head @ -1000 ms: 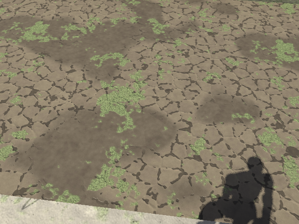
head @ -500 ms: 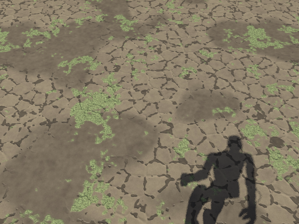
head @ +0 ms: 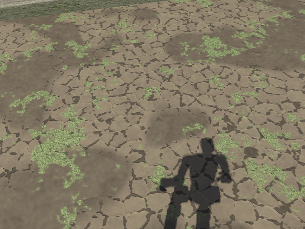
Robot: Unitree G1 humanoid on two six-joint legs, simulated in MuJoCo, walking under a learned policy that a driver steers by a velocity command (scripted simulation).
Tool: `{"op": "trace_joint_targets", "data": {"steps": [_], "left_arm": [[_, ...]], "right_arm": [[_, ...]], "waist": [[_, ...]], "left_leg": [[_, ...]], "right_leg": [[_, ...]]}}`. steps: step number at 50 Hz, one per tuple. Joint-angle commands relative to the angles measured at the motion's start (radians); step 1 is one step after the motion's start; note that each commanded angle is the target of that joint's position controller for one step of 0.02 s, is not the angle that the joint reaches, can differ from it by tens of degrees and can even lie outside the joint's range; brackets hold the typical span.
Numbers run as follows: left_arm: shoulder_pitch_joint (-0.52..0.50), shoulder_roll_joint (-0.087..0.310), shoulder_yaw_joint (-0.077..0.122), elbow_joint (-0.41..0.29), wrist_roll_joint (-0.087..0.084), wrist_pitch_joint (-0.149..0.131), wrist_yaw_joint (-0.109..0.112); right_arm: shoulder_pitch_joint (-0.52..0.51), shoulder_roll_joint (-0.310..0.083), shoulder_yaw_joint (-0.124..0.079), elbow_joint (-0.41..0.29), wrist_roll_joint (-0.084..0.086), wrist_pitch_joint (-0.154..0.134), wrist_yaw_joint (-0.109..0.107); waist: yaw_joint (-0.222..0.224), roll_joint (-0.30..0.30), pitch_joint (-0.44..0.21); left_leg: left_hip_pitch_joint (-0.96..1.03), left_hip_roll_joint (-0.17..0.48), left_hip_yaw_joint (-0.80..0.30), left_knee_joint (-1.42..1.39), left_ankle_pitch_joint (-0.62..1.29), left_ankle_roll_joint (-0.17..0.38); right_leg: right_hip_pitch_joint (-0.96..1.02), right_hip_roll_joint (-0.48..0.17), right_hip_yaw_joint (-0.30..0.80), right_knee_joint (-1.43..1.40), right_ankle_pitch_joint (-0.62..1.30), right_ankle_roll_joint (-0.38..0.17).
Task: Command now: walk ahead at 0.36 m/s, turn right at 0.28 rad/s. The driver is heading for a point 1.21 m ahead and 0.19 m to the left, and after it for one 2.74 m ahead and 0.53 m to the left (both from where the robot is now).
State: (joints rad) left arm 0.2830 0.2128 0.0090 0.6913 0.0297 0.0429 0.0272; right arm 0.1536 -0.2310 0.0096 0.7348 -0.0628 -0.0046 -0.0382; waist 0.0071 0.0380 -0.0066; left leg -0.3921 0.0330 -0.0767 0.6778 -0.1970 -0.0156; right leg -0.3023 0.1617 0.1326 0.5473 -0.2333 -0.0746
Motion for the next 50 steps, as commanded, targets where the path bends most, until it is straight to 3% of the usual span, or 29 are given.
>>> {"op": "trace_joint_targets", "data": {"steps": [1, 2, 3, 4, 5, 6, 7, 9, 11, 14, 19, 20, 21, 23, 25, 27, 30, 37, 50], "left_arm": [[-0.028, 0.044, -0.015, -0.087, -0.012, -0.001, 0.006], [0.046, 0.040, -0.017, -0.098, -0.016, -0.002, -0.003], [0.056, 0.053, -0.023, -0.093, -0.013, 0.002, -0.015], [0.008, 0.086, -0.021, -0.096, -0.011, 0.008, -0.021], [-0.021, 0.071, -0.029, -0.106, -0.011, 0.019, -0.014], [-0.041, 0.066, -0.038, -0.114, 0.002, 0.026, -0.014], [-0.055, 0.062, -0.044, -0.120, 0.008, 0.029, -0.018], [-0.066, 0.069, -0.049, -0.119, 0.007, 0.025, -0.020], [-0.052, 0.059, -0.057, -0.123, 0.017, 0.020, -0.029], [-0.053, 0.070, -0.059, -0.121, 0.022, 0.013, -0.040], [-0.063, 0.084, -0.060, -0.123, 0.016, 0.004, -0.046], [-0.056, 0.081, -0.063, -0.123, 0.024, 0.005, -0.046], [-0.075, 0.105, -0.056, -0.142, 0.013, -0.001, -0.045], [-0.050, 0.113, -0.057, -0.138, 0.016, -0.008, -0.040], [-0.042, 0.107, -0.062, -0.143, 0.021, -0.007, -0.038], [-0.079, 0.100, -0.071, -0.169, 0.026, -0.005, -0.040], [-0.103, 0.104, -0.081, -0.204, 0.034, -0.010, -0.040], [-0.142, 0.115, -0.100, -0.262, 0.039, -0.029, -0.043], [-0.229, 0.123, -0.119, -0.316, 0.049, -0.037, -0.053]], "right_arm": [[0.091, -0.092, 0.009, -0.069, -0.019, -0.015, 0.025], [0.040, -0.112, 0.020, -0.084, -0.032, -0.012, 0.030], [-0.019, -0.081, 0.030, -0.093, -0.020, -0.008, 0.037], [-0.032, -0.070, 0.034, -0.104, -0.001, -0.004, 0.043], [-0.008, -0.084, 0.034, -0.094, 0.011, -0.001, 0.040], [0.005, -0.083, 0.039, -0.092, 0.018, 0.000, 0.040], [0.018, -0.090, 0.039, -0.091, 0.020, 0.001, 0.039], [0.043, -0.097, 0.041, -0.090, 0.018, 0.004, 0.035], [0.028, -0.102, 0.046, -0.108, 0.013, 0.009, 0.045], [0.046, -0.103, 0.047, -0.114, 0.011, 0.025, 0.055], [0.044, -0.114, 0.044, -0.125, 0.012, 0.045, 0.050], [0.039, -0.105, 0.048, -0.130, 0.008, 0.049, 0.052], [0.031, -0.146, 0.040, -0.143, 0.026, 0.054, 0.053], [0.047, -0.140, 0.042, -0.139, 0.020, 0.062, 0.049], [0.048, -0.124, 0.048, -0.143, 0.016, 0.074, 0.046], [0.005, -0.115, 0.056, -0.168, 0.013, 0.080, 0.044], [-0.037, -0.120, 0.066, -0.204, 0.004, 0.077, 0.038], [-0.075, -0.130, 0.078, -0.270, -0.010, 0.070, 0.029], [-0.134, -0.125, 0.091, -0.354, -0.026, 0.058, 0.041]], "waist": [[-0.039, -0.084, -0.074], [0.054, 0.081, -0.097], [0.063, 0.169, -0.065], [0.029, 0.125, -0.006], [0.030, 0.104, 0.015], [0.024, 0.044, 0.035], [0.023, -0.006, 0.042], [0.011, -0.042, 0.022], [0.020, -0.006, 0.029], [0.002, -0.044, -0.031], [-0.014, -0.046, -0.056], [-0.016, -0.050, -0.061], [-0.017, -0.038, -0.046], [-0.016, -0.033, -0.108], [-0.015, -0.033, -0.129], [-0.015, -0.040, -0.081], [-0.012, -0.035, -0.048], [-0.010, -0.038, -0.044], [-0.010, -0.050, -0.094]], "left_leg": [[0.255, 0.094, -0.037, -0.206, 0.335, 0.061], [0.270, 0.113, -0.054, -0.173, 0.464, 0.118], [0.202, 0.087, -0.059, -0.217, 0.308, 0.123], [0.172, 0.061, -0.048, -0.255, 0.177, 0.105], [0.190, 0.052, -0.051, -0.287, 0.126, 0.098], [0.205, 0.044, -0.046, -0.303, 0.088, 0.099], [0.232, 0.039, -0.044, -0.312, 0.073, 0.102], [0.301, 0.038, -0.042, -0.320, 0.133, 0.110], [0.329, 0.043, -0.051, -0.333, 0.257, 0.114], [0.425, 0.039, -0.050, -0.328, 0.351, 0.122], [0.492, 0.033, -0.046, -0.336, 0.381, 0.119], [0.499, 0.033, -0.051, -0.337, 0.390, 0.117], [0.488, 0.045, -0.059, -0.331, 0.530, 0.112], [0.525, 0.046, -0.055, -0.316, 0.583, 0.113], [0.534, 0.038, -0.050, -0.335, 0.479, 0.109], [0.497, 0.026, -0.049, -0.369, 0.323, 0.100], [0.462, 0.019, -0.055, -0.382, 0.234, 0.096], [0.432, 0.021, -0.073, -0.358, 0.181, 0.103], [0.380, 0.021, -0.080, -0.316, 0.171, 0.084]], "right_leg": [[0.005, -0.185, 0.220, -0.039, 0.202, -0.055], [0.018, -0.131, 0.176, -0.044, 0.088, -0.029], [0.037, -0.126, 0.141, -0.094, -0.023, -0.009], [0.024, -0.119, 0.129, -0.108, -0.059, 0.000], [0.019, -0.125, 0.126, -0.128, -0.059, -0.003], [0.017, -0.127, 0.125, -0.149, -0.039, -0.001], [0.017, -0.131, 0.126, -0.173, -0.013, 0.002], [0.025, -0.138, 0.130, -0.194, 0.036, 0.009], [0.039, -0.157, 0.131, -0.191, 0.097, 0.004], [0.043, -0.162, 0.117, -0.190, 0.171, 0.008], [0.033, -0.173, 0.106, -0.208, 0.227, 0.016], [0.032, -0.174, 0.101, -0.209, 0.230, 0.012], [0.034, -0.183, 0.101, -0.190, 0.373, 0.022], [0.065, -0.192, 0.094, -0.176, 0.432, 0.029], [0.074, -0.197, 0.089, -0.198, 0.375, 0.028], [0.052, -0.193, 0.084, -0.230, 0.277, 0.027], [0.029, -0.187, 0.071, -0.233, 0.198, 0.033], [-0.004, -0.187, 0.054, -0.204, 0.155, 0.045], [0.041, -0.211, 0.070, -0.178, 0.223, 0.040]]}}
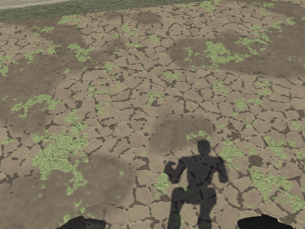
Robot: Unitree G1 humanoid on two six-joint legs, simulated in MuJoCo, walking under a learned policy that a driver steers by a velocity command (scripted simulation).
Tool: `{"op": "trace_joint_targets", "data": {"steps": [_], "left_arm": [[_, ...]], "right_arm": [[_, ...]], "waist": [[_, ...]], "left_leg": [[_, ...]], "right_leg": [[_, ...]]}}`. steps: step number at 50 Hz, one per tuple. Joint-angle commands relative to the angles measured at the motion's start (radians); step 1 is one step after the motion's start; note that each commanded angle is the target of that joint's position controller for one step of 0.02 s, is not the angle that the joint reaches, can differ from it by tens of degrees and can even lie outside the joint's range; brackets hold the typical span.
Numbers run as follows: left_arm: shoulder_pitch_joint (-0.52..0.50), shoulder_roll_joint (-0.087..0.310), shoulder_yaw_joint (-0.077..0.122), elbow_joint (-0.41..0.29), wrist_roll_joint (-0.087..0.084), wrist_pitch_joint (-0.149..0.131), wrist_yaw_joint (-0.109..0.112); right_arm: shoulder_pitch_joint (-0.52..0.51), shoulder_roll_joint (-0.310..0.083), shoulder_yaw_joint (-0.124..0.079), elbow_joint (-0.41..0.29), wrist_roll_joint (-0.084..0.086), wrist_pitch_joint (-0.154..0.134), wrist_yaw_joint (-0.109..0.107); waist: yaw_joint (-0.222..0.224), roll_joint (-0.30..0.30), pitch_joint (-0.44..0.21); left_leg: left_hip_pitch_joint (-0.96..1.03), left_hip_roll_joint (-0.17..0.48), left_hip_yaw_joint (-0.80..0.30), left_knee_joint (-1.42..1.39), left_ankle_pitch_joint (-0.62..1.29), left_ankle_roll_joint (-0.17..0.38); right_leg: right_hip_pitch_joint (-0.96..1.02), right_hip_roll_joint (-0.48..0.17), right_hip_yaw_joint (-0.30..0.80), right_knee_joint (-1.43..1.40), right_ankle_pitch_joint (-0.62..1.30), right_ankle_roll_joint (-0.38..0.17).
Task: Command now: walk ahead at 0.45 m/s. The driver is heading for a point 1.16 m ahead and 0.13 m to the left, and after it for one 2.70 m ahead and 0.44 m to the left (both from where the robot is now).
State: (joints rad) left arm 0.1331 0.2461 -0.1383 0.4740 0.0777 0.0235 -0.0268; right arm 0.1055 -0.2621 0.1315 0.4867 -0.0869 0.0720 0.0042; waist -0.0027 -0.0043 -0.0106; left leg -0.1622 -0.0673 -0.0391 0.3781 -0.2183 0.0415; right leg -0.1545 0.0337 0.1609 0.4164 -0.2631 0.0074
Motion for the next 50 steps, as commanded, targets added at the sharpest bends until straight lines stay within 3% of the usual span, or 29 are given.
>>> {"op": "trace_joint_targets", "data": {"steps": [1, 22, 50], "left_arm": [[-0.082, 0.089, 0.027, -0.102, 0.004, -0.014, 0.002], [-0.116, 0.097, 0.021, -0.105, 0.006, -0.014, 0.004], [-0.103, 0.092, 0.018, -0.089, 0.010, -0.013, 0.008]], "right_arm": [[-0.091, -0.090, -0.029, -0.109, -0.004, -0.022, -0.001], [-0.103, -0.093, -0.024, -0.140, -0.004, -0.030, 0.000], [-0.091, -0.088, -0.021, -0.128, -0.004, -0.025, -0.004]], "waist": [[0.002, 0.000, -0.082], [0.003, -0.002, -0.111], [0.004, 0.001, -0.109]], "left_leg": [[0.141, 0.122, -0.116, -0.016, 0.200, 0.026], [0.127, 0.133, -0.119, -0.001, 0.217, 0.007], [0.142, 0.137, -0.131, -0.027, 0.253, 0.005]], "right_leg": [[-0.104, -0.081, 0.043, -0.049, 0.257, -0.040], [-0.066, -0.093, 0.059, -0.054, 0.302, -0.044], [-0.047, -0.096, 0.057, -0.081, 0.304, -0.038]]}}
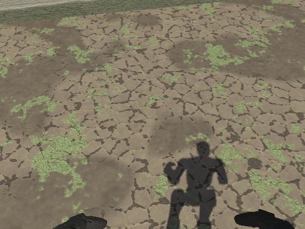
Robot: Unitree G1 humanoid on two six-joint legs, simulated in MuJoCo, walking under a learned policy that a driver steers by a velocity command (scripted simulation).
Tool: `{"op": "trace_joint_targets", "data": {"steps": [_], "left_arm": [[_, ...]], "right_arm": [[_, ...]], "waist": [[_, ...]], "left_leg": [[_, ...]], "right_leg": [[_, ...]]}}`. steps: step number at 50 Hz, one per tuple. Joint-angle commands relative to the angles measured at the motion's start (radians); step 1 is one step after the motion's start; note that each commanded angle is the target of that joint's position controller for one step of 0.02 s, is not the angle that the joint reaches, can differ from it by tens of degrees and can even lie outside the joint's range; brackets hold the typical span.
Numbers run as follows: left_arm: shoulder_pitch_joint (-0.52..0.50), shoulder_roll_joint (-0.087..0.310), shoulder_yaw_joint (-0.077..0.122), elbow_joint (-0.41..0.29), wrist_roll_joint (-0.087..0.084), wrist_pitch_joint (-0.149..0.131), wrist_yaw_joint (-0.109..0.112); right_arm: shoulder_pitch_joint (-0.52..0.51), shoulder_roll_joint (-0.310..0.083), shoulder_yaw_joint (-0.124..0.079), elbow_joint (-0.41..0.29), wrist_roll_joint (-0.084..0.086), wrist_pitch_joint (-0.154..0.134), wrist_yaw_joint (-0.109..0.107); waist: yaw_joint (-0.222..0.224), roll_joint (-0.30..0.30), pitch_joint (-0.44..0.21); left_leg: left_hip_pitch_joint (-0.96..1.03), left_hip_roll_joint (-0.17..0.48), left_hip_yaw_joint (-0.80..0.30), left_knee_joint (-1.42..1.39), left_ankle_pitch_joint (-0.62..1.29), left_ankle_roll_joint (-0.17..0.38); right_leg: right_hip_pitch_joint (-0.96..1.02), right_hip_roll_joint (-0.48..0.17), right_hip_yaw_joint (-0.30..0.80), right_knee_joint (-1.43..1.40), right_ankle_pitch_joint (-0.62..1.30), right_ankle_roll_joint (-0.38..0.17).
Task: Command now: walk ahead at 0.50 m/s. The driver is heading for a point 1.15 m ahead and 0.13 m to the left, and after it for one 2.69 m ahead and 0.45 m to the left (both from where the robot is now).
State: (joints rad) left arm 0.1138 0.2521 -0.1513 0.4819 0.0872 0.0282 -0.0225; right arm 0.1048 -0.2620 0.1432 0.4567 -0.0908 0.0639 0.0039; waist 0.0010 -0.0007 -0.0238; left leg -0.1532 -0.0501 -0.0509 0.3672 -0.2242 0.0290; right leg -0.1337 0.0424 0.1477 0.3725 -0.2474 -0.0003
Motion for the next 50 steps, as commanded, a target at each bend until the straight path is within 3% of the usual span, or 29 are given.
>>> {"op": "trace_joint_targets", "data": {"steps": [1, 50], "left_arm": [[-0.083, 0.085, 0.031, -0.097, 0.000, -0.018, 0.004], [-0.045, 0.078, 0.032, -0.085, 0.001, -0.013, 0.007]], "right_arm": [[-0.090, -0.088, -0.032, -0.097, 0.000, -0.017, -0.004], [-0.073, -0.082, -0.028, -0.059, -0.002, -0.011, -0.008]], "waist": [[0.000, -0.003, -0.096], [-0.001, -0.003, -0.079]], "left_leg": [[0.134, 0.119, -0.119, -0.017, 0.259, 0.017], [0.144, 0.112, -0.134, -0.062, 0.255, 0.022]], "right_leg": [[-0.068, -0.105, 0.069, -0.038, 0.288, -0.030], [-0.056, -0.105, 0.057, -0.077, 0.259, -0.020]]}}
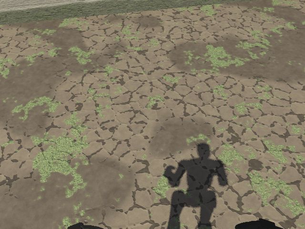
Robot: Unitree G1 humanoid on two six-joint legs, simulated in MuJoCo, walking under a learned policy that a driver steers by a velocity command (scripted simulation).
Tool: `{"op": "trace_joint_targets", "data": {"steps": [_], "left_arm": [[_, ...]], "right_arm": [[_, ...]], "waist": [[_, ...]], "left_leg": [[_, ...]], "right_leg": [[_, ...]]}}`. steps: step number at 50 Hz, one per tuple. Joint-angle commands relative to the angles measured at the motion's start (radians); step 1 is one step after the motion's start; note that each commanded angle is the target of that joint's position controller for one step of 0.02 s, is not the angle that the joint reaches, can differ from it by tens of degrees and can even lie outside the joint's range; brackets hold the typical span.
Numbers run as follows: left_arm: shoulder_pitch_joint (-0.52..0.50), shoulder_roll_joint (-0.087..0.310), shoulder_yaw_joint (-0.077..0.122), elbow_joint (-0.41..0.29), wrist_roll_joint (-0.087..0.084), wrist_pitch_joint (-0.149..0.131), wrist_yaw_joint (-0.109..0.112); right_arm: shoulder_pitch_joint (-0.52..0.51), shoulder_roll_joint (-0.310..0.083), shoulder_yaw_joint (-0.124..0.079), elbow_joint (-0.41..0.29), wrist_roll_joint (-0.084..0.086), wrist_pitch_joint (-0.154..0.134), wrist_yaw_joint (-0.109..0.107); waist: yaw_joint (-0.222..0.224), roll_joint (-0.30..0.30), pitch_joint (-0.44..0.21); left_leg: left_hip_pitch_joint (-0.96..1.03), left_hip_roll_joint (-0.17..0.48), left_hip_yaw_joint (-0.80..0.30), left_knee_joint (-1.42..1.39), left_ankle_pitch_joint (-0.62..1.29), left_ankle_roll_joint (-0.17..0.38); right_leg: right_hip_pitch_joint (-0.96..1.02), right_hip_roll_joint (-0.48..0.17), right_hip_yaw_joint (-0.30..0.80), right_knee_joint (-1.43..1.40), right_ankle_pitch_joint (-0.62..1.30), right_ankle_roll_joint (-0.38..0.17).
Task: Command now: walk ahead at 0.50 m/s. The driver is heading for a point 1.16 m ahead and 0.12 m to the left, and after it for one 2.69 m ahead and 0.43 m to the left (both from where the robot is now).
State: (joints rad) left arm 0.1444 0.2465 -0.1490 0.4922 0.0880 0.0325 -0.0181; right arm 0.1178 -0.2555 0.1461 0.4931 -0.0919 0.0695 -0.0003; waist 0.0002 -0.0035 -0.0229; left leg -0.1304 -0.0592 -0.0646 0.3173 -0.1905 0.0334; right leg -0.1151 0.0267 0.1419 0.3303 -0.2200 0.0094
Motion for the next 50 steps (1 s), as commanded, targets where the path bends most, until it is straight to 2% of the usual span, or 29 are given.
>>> {"op": "trace_joint_targets", "data": {"steps": [1, 50], "left_arm": [[-0.075, 0.084, 0.030, -0.095, 0.000, -0.017, 0.003], [-0.056, 0.083, 0.031, -0.089, 0.000, -0.015, 0.004]], "right_arm": [[-0.085, -0.088, -0.031, -0.095, 0.000, -0.017, -0.004], [-0.076, -0.086, -0.029, -0.082, -0.001, -0.016, -0.006]], "waist": [[0.000, -0.001, -0.080], [0.000, -0.001, -0.073]], "left_leg": [[0.121, 0.121, -0.120, -0.013, 0.221, 0.018], [0.116, 0.115, -0.129, -0.029, 0.213, 0.015]], "right_leg": [[-0.074, -0.090, 0.063, -0.035, 0.231, -0.029], [-0.063, -0.088, 0.057, -0.052, 0.230, -0.029]]}}
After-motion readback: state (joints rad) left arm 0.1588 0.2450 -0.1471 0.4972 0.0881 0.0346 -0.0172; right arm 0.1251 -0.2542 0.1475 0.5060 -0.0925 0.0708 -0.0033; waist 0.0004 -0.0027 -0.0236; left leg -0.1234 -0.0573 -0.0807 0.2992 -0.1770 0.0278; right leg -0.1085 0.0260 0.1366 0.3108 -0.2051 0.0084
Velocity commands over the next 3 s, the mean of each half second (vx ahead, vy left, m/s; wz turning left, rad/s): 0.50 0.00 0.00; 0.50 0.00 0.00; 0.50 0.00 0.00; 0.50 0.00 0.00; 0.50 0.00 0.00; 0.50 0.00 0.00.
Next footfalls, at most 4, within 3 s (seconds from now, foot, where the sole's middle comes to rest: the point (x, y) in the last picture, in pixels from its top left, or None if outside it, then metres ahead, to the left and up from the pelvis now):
none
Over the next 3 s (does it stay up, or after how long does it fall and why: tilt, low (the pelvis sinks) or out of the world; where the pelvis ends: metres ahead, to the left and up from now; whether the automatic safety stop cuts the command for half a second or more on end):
stays up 0.00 -0.01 0.00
